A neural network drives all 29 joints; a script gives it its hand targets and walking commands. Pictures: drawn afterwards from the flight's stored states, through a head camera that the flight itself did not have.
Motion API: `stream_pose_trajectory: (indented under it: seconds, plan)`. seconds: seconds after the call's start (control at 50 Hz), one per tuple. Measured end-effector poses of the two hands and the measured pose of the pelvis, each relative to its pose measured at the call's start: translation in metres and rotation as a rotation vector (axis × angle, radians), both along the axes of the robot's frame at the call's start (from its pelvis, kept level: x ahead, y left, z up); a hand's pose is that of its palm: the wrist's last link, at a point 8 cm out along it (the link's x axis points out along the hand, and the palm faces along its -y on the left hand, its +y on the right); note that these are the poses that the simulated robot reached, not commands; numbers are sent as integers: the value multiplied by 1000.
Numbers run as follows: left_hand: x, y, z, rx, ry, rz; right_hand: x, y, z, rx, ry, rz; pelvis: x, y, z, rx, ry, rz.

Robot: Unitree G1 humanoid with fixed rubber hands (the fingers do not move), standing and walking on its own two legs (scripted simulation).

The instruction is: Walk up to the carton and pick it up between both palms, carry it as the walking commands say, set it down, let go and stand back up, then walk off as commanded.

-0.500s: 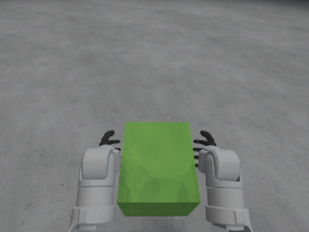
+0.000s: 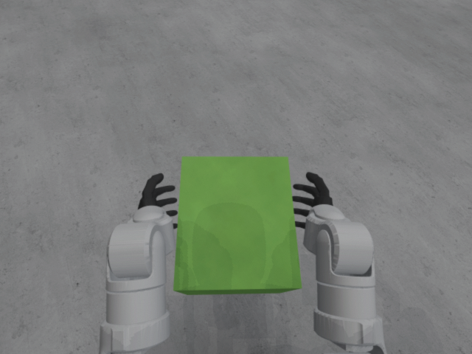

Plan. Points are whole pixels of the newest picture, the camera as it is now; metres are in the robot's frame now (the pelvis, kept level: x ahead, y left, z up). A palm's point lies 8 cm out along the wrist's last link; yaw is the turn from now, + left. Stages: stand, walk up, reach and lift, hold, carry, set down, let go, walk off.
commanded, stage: carry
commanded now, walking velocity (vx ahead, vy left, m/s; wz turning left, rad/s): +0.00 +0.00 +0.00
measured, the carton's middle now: (234, 230) +0.34 +0.00 -0.03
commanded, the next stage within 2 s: none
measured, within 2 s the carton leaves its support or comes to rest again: neither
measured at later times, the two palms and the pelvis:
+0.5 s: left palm (166, 165) +0.41 +0.13 +0.08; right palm (316, 167) +0.41 -0.13 +0.08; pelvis +0.11 -0.01 -0.01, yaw +1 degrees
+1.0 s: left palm (161, 188) +0.38 +0.13 +0.05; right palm (314, 190) +0.38 -0.13 +0.05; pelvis +0.09 -0.01 -0.01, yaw +1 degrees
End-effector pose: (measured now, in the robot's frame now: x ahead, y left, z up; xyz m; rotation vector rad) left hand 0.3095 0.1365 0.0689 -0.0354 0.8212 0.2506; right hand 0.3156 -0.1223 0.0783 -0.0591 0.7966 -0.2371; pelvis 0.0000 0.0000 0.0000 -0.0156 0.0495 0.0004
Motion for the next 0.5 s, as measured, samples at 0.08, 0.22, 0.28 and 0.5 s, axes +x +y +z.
stream_pose_trajectory:
  seconds: [0.08, 0.22, 0.28, 0.5]
  plan:
    - [27, -3, 16, 14, -51, -2, 25, -3, 10, 10, -49, 14, 30, -2, -3, 15, -12, 9]
    - [66, -10, 31, 52, -62, -33, 60, -9, 23, 10, -60, -11, 76, -4, -6, -1, -2, 17]
    - [78, -11, 30, 60, -51, -30, 72, -10, 22, 9, -48, -16, 89, -6, -7, -4, 2, 18]
    - [96, -10, 9, 47, -11, -22, 96, -10, 2, 14, -8, 15, 106, -11, -11, -8, 13, 20]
